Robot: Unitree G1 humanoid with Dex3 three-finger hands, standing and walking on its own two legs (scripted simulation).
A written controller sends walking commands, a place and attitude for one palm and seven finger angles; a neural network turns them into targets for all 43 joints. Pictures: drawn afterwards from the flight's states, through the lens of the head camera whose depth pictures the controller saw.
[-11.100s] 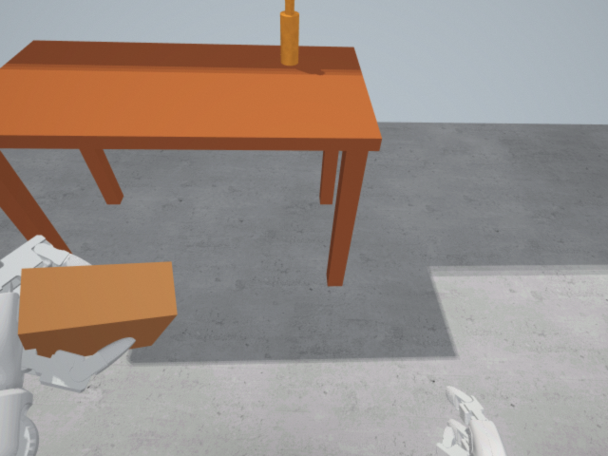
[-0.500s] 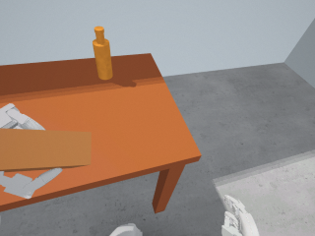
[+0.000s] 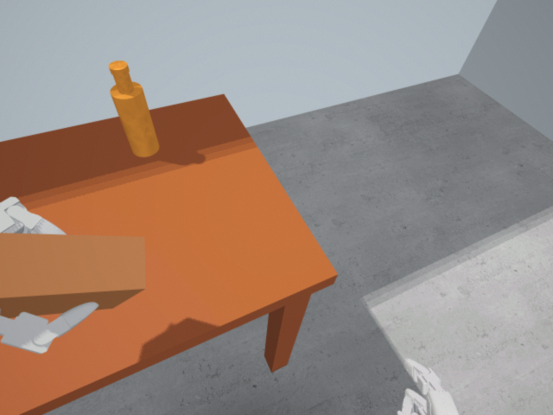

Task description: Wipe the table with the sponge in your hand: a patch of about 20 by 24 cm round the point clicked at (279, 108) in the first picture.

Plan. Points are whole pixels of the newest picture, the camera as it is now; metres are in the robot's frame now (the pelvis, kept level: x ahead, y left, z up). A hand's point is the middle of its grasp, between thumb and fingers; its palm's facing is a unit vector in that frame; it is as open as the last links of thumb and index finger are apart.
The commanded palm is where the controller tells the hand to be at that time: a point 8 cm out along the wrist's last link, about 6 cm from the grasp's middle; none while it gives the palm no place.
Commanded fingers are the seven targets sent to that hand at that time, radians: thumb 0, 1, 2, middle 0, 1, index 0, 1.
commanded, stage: come to a stop and stand still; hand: left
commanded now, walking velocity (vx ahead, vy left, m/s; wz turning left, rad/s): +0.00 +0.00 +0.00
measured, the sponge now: (88, 278) +0.23 +0.22 +0.14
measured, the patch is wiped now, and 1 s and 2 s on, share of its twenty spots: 0.00 0.00 0.00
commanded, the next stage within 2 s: look again from close up in 1.12 s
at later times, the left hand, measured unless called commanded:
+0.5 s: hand (90, 256) +0.25 +0.22 +0.16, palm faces +0.37 -0.85 -0.37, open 9.6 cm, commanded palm +0.19 +0.25 +0.18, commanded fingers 0.00 0.10 1.30 -1.20 -1.60 -1.20 -1.60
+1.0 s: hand (57, 274) +0.23 +0.24 +0.15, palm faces +0.37 -0.82 -0.43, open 9.6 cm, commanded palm +0.17 +0.26 +0.18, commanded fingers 0.00 0.10 1.30 -1.20 -1.60 -1.20 -1.60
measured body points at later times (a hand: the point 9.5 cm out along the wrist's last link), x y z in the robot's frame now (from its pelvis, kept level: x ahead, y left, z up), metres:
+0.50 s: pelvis +0.03 -0.03 +0.00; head +0.04 -0.01 +0.45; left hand +0.22 +0.26 +0.18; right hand +0.21 -0.26 -0.07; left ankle +0.04 +0.05 -0.74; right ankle -0.03 -0.12 -0.74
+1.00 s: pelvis +0.01 -0.02 +0.00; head +0.03 +0.00 +0.45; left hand +0.20 +0.29 +0.18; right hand +0.16 -0.26 -0.08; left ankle +0.04 +0.05 -0.74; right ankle -0.03 -0.12 -0.74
